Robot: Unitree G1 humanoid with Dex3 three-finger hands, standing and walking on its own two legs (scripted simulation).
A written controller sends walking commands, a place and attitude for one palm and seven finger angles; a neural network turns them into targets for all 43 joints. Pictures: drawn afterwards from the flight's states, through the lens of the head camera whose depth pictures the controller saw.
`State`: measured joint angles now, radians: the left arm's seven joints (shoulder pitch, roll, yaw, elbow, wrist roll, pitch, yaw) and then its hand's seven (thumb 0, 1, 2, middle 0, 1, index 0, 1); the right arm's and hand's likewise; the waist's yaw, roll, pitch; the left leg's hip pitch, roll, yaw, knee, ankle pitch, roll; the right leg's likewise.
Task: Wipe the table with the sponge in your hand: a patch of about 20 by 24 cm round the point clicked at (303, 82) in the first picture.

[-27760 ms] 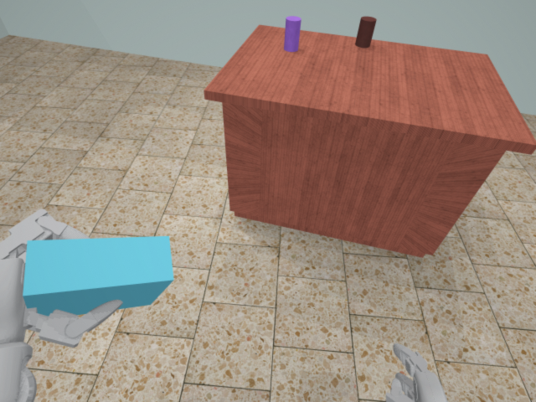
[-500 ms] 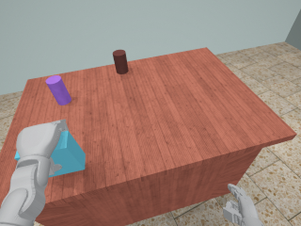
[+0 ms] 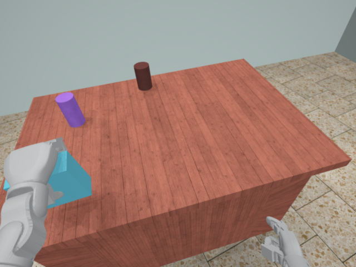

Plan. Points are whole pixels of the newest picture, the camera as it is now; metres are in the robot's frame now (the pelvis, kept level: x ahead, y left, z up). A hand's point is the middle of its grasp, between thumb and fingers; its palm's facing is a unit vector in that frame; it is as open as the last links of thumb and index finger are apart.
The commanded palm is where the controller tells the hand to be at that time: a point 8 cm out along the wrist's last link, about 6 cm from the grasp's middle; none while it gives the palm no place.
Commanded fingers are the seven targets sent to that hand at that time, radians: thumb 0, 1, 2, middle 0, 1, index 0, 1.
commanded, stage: move the sponge above the wiping area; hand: left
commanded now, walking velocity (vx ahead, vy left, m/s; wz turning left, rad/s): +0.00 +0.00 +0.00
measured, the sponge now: (58, 186) +0.24 +0.34 +0.05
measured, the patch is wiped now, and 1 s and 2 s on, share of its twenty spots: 0.00 0.00 0.10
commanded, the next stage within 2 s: lower the sponge onto the table in 0.46 s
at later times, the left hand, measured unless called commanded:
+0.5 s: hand (46, 169) +0.24 +0.34 +0.11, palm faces +0.11 -0.04 -0.99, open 9.6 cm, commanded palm +0.20 +0.32 +0.14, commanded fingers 0.00 0.10 1.30 -1.20 -1.60 -1.20 -1.60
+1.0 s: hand (51, 183) +0.23 +0.33 +0.08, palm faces -0.04 -0.08 -1.00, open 9.6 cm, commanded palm +0.20 +0.32 +0.14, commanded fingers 0.00 0.10 1.30 -1.20 -1.60 -1.20 -1.60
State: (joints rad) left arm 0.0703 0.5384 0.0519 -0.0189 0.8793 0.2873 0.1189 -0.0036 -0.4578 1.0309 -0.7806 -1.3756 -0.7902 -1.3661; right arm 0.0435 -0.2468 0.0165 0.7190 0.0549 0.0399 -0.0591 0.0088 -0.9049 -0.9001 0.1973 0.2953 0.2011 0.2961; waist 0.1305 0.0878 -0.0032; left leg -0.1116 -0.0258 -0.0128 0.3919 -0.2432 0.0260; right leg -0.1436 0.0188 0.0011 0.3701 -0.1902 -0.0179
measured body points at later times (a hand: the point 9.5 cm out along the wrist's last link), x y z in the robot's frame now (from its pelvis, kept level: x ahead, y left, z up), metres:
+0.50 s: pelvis +0.00 +0.01 +0.00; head -0.01 -0.03 +0.45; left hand +0.23 +0.34 +0.16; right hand +0.24 -0.19 -0.09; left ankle -0.02 +0.10 -0.75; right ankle +0.01 -0.11 -0.75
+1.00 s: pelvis +0.00 +0.00 +0.00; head +0.00 -0.04 +0.45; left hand +0.23 +0.33 +0.13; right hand +0.24 -0.21 -0.09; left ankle -0.02 +0.10 -0.75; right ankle +0.01 -0.11 -0.75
